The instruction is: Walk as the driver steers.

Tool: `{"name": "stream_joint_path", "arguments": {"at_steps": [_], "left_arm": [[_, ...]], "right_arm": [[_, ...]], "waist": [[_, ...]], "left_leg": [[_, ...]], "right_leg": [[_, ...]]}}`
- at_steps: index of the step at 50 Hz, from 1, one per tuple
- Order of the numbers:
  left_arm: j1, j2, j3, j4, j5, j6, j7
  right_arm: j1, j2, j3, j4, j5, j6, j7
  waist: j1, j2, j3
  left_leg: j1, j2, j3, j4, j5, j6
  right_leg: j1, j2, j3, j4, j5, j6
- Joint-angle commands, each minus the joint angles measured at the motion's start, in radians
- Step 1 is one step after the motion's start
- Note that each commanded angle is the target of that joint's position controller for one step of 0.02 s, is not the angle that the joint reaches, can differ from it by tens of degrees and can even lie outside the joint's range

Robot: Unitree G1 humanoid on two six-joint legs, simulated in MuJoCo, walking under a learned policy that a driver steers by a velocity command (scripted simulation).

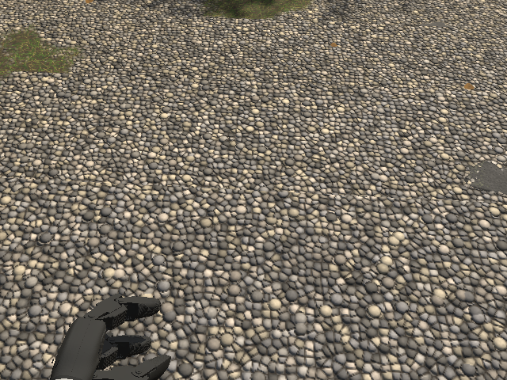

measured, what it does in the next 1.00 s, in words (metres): walks ahead: right foot, then left foot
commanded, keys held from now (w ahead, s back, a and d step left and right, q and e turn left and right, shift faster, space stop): w+q+shift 0.10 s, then w+shift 0.18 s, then w+e+shift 0.72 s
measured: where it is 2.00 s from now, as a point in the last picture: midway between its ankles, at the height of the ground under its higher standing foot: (265, 92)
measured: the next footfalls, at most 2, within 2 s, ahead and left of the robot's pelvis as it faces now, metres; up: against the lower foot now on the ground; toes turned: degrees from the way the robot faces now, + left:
right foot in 0.12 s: +0.34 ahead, -0.17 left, +0.00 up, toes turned +12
left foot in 0.54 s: +0.65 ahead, +0.15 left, +0.00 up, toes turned +9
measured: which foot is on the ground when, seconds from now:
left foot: down 0.00-0.10, up 0.12-0.52, down 0.54-0.94, up 0.96-1.00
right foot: up 0.00-0.10, down 0.12-0.54, up 0.56-0.92, down 0.94-1.00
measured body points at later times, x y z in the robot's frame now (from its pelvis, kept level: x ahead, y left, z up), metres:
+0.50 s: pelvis +0.45 -0.01 -0.01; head +0.48 +0.00 +0.44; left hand +0.26 +0.21 -0.13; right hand +0.80 -0.11 -0.03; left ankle +0.60 +0.14 -0.71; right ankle +0.30 -0.17 -0.73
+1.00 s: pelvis +0.90 +0.01 -0.05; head +0.92 +0.01 +0.40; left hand +1.11 +0.27 -0.13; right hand +0.89 -0.27 -0.17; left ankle +0.71 +0.17 -0.60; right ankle +0.96 -0.03 -0.74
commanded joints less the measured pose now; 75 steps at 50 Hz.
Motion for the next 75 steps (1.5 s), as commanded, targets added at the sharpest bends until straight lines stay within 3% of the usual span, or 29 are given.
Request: {"name": "stream_joint_path", "arguments": {"at_steps": [1,5,6,7,8,11,19,24,26,27,28,29,31,41,43,45,47,48,49,50,53,62,65,67,68,70,71,72,75], "left_arm": [[-0.091,0.089,0.022,-0.090,-0.016,-0.010,0.003],[0.364,0.245,0.092,0.021,-0.032,-0.022,0.044],[0.596,0.304,0.121,0.072,-0.007,-0.024,0.066],[0.555,0.367,0.131,0.073,0.046,-0.028,0.062],[0.439,0.319,0.139,0.059,0.026,-0.019,0.047],[0.353,0.133,0.101,0.106,0.014,-0.020,0.025],[0.456,0.148,0.093,0.232,-0.034,-0.060,0.004],[0.538,0.258,0.115,0.266,-0.043,-0.053,0.000],[0.551,0.282,0.119,0.280,-0.042,-0.038,0.008],[0.544,0.237,0.108,0.261,-0.044,-0.039,0.005],[0.618,0.068,0.079,0.219,-0.059,-0.039,0.008],[0.569,0.141,0.094,0.185,-0.069,-0.028,0.012],[0.428,0.136,0.096,0.170,-0.045,-0.011,0.008],[0.134,0.072,0.079,0.030,-0.024,0.062,-0.076],[0.130,0.090,0.081,0.039,-0.020,0.056,-0.095],[0.479,0.170,0.127,0.148,-0.028,0.057,-0.071],[0.837,0.279,0.181,0.247,-0.022,0.075,-0.024],[0.764,0.320,0.195,0.253,-0.053,0.082,-0.006],[0.603,0.356,0.173,0.218,-0.040,0.080,-0.003],[0.559,0.352,0.177,0.148,-0.042,0.070,0.001],[0.398,0.287,0.160,0.125,-0.007,0.039,0.017],[0.437,0.183,0.132,0.221,-0.043,-0.008,0.022],[0.523,0.158,0.128,0.258,-0.012,0.000,0.046],[0.495,0.197,0.132,0.260,-0.017,0.028,0.059],[0.415,0.190,0.137,0.228,-0.026,0.029,0.046],[0.510,0.039,0.090,0.143,-0.054,0.000,0.053],[0.487,0.044,0.069,0.147,-0.034,-0.005,0.061],[0.342,0.095,0.069,0.122,0.018,-0.007,0.051],[0.002,0.120,0.066,-0.004,0.034,-0.001,-0.002]], "right_arm": [[-0.002,-0.183,-0.053,-0.063,0.000,-0.013,-0.005],[-0.158,-0.269,-0.071,-0.111,-0.017,-0.022,-0.005],[-0.188,-0.167,-0.043,-0.136,-0.025,-0.036,-0.006],[-0.043,0.013,0.006,-0.176,0.015,-0.034,-0.007],[-0.035,-0.057,0.020,-0.176,0.001,-0.024,-0.010],[-0.232,-0.101,0.014,-0.179,-0.048,0.001,0.020],[-0.511,-0.049,0.078,-0.346,-0.060,0.002,0.062],[-0.515,-0.086,0.071,-0.332,-0.046,-0.009,0.041],[-0.236,-0.134,0.039,-0.246,-0.061,-0.015,0.008],[-0.079,-0.201,0.011,-0.216,-0.080,-0.019,-0.017],[-0.010,-0.264,-0.008,-0.216,-0.107,-0.021,-0.027],[-0.021,-0.247,-0.008,-0.226,-0.074,-0.007,-0.026],[-0.147,-0.112,0.014,-0.196,-0.053,-0.019,-0.021],[-0.179,-0.062,0.020,-0.088,-0.019,-0.075,-0.027],[-0.145,-0.129,0.003,-0.070,-0.024,-0.076,-0.036],[-0.251,-0.197,-0.011,-0.124,-0.015,-0.078,-0.049],[-0.401,-0.235,-0.025,-0.157,0.013,-0.053,-0.036],[-0.418,-0.132,-0.005,-0.152,-0.015,-0.039,-0.020],[-0.254,-0.042,0.028,-0.229,-0.047,-0.047,-0.028],[-0.200,-0.082,0.037,-0.268,-0.063,-0.060,-0.026],[-0.244,-0.157,0.011,-0.223,-0.072,-0.026,-0.023],[-0.377,-0.004,0.055,-0.238,-0.027,-0.013,0.055],[-0.380,-0.018,0.043,-0.220,-0.044,-0.027,0.016],[-0.140,-0.073,0.008,-0.131,-0.046,-0.029,-0.017],[0.073,-0.135,-0.024,-0.082,-0.049,-0.018,-0.021],[0.218,-0.171,-0.027,-0.025,-0.067,-0.025,0.011],[0.191,-0.211,-0.054,-0.030,-0.054,-0.020,0.003],[0.093,-0.130,-0.038,-0.033,-0.034,-0.011,-0.005],[0.017,-0.037,0.011,0.015,-0.034,-0.059,-0.028]], "waist": [[0.008,0.046,0.007],[0.280,0.059,-0.252],[0.361,-0.030,-0.370],[0.210,-0.349,-0.446],[0.180,-0.347,-0.414],[0.166,-0.019,-0.096],[0.104,-0.054,0.079],[0.094,-0.058,0.017],[-0.040,-0.062,-0.157],[-0.105,-0.018,-0.252],[-0.036,0.204,-0.416],[-0.045,0.190,-0.451],[0.018,0.079,-0.126],[0.156,0.032,0.114],[0.160,0.031,0.091],[0.357,0.089,-0.139],[0.560,0.038,-0.234],[0.516,-0.243,-0.053],[0.253,-0.339,-0.015],[0.221,-0.188,-0.180],[0.091,0.060,0.042],[0.134,-0.031,-0.012],[0.165,-0.044,0.040],[0.048,-0.019,-0.020],[-0.064,0.015,-0.114],[0.048,0.263,-0.225],[0.018,0.291,-0.268],[0.026,0.133,-0.171],[0.108,-0.026,0.142]], "left_leg": [[-0.154,0.197,-0.198,-0.054,0.654,0.046],[-0.190,0.174,-0.196,0.464,0.880,-0.045],[-0.327,0.135,-0.125,0.779,0.584,-0.047],[-0.639,0.027,-0.020,1.059,-0.219,-0.078],[-0.765,0.096,0.029,1.128,-0.122,-0.060],[-0.724,0.209,0.077,1.004,0.053,-0.075],[-0.683,0.268,0.183,0.506,0.259,-0.135],[-0.341,0.187,0.243,0.305,0.262,-0.117],[-0.002,0.152,0.242,0.255,0.162,-0.100],[0.241,0.318,0.091,0.253,0.001,-0.083],[0.456,0.640,-0.354,0.173,-0.322,-0.039],[0.368,0.687,-0.608,0.004,-0.367,-0.002],[0.106,0.575,-0.280,-0.017,-0.146,-0.018],[-0.239,0.398,0.410,-0.207,0.420,-0.120],[-0.225,0.394,0.472,-0.180,0.646,-0.133],[-0.264,0.400,0.503,0.203,1.261,-0.170],[-0.535,0.396,0.435,0.889,1.066,-0.174],[-0.740,0.175,0.430,1.408,0.008,-0.194],[-1.013,0.205,0.283,1.508,-0.240,-0.212],[-1.001,0.217,0.163,1.406,-0.211,-0.226],[-0.771,0.294,0.078,1.037,-0.152,-0.246],[-0.175,0.221,0.208,0.322,0.800,-0.178],[-0.238,0.246,0.194,0.050,0.754,-0.204],[-0.091,0.285,0.180,-0.110,0.784,-0.183],[0.124,0.339,0.130,-0.022,0.661,-0.133],[0.576,0.545,-0.177,0.422,0.924,-0.060],[0.574,0.636,-0.421,0.252,0.341,0.098],[0.363,0.604,-0.542,0.002,-0.226,0.118],[-0.232,0.484,-0.415,-0.077,-0.038,0.080]], "right_leg": [[0.247,0.106,-0.097,-0.162,0.105,-0.021],[0.817,0.131,-0.058,-0.213,-0.105,-0.055],[1.043,-0.029,0.080,-0.183,-0.389,-0.084],[1.231,-0.318,0.604,-0.346,-0.619,-0.171],[1.137,-0.312,0.861,-0.489,-0.846,-0.232],[0.747,-0.141,0.382,-0.500,-0.503,-0.195],[0.498,-0.025,0.065,-0.684,-0.080,-0.220],[0.593,-0.057,0.016,-0.581,0.500,-0.212],[0.568,-0.016,-0.015,-0.155,0.620,-0.185],[0.361,0.040,-0.029,0.149,0.344,-0.174],[0.103,0.127,-0.043,0.520,-0.463,-0.161],[0.019,0.141,-0.005,0.659,-0.421,-0.174],[-0.057,0.054,-0.025,0.616,-0.270,-0.166],[0.092,0.018,-0.146,0.108,0.106,-0.168],[0.272,0.093,-0.242,0.039,0.142,-0.194],[0.673,0.190,-0.285,0.252,0.184,-0.242],[1.122,0.194,-0.183,0.207,-0.025,-0.337],[1.054,0.161,-0.077,0.001,-0.018,-0.406],[1.081,0.066,0.177,-0.051,0.268,-0.444],[1.074,-0.061,0.489,-0.246,0.027,-0.545],[0.490,-0.081,0.645,-0.370,-0.283,-0.519],[0.173,0.195,0.180,-0.154,-0.442,-0.275],[0.445,0.194,0.198,0.074,-0.368,-0.246],[0.550,0.207,0.143,0.454,-0.096,-0.243],[0.404,0.238,0.088,0.782,-0.164,-0.233],[-0.228,0.262,0.093,1.176,-0.674,-0.211],[-0.415,0.241,0.048,1.271,-0.615,-0.207],[-0.440,0.156,0.007,1.130,-0.523,-0.201],[-0.259,0.014,0.035,0.547,-0.318,-0.086]]}}
Velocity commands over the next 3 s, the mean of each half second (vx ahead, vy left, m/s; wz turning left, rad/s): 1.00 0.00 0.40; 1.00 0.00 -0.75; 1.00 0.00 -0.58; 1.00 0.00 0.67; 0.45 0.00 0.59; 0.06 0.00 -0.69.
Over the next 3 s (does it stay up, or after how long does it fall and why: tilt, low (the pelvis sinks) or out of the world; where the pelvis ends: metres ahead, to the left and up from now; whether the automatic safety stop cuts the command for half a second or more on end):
stays up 2.17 -0.29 -0.28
